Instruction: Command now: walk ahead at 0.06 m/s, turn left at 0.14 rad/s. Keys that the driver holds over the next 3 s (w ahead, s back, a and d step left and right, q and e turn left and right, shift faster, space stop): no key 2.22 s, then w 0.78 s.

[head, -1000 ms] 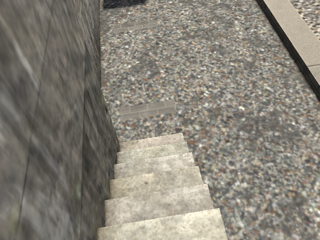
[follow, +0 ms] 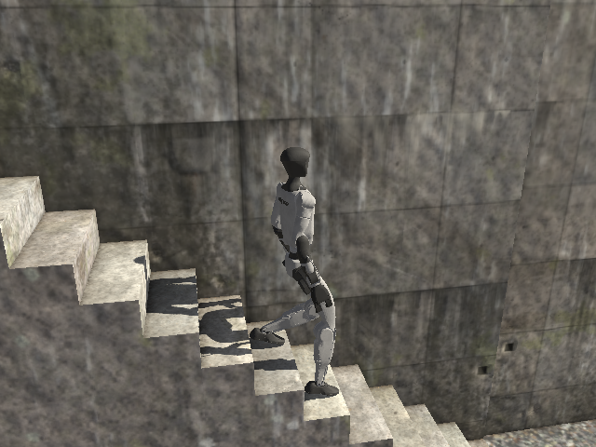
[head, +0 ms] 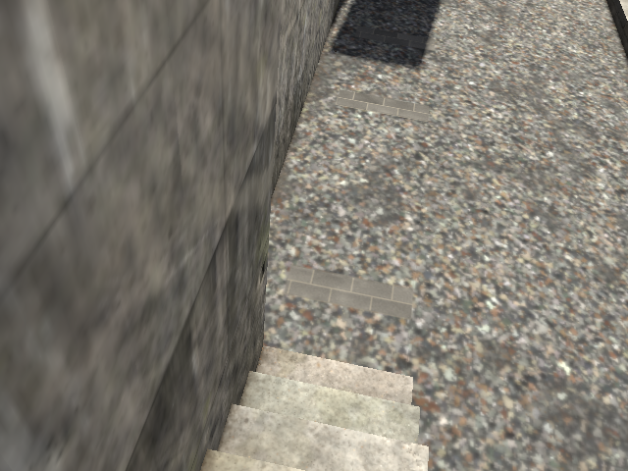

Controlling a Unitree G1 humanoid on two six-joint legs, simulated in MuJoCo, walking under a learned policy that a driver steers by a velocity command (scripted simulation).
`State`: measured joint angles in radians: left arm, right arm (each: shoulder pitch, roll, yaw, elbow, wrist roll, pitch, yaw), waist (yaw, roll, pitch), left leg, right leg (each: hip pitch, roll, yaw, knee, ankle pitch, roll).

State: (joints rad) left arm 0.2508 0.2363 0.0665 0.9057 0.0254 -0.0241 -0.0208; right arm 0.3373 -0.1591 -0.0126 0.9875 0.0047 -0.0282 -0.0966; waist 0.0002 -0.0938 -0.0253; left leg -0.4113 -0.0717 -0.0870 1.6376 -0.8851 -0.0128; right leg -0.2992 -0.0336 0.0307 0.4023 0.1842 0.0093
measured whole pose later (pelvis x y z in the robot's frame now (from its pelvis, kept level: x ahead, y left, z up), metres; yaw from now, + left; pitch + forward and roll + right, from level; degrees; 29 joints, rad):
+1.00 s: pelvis +0.11 -0.05 -0.03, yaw -4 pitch +0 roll -1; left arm 0.31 0.20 0.00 1.01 0.02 0.05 0.00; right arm 0.14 -0.20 0.01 1.15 0.00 0.04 -0.07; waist 0.03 0.01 0.01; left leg -0.21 0.08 -0.12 0.32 -0.11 -0.10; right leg -0.05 0.12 0.00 0.24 -0.19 -0.09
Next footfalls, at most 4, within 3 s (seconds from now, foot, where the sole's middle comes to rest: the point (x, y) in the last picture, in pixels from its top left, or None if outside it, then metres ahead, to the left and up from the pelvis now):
0.14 left None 0.03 0.11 -0.64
0.42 left None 0.20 0.12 -0.81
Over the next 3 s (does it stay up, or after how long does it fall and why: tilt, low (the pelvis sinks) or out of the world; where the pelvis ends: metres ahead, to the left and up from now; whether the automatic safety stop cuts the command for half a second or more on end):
stays up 0.22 -0.01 -0.11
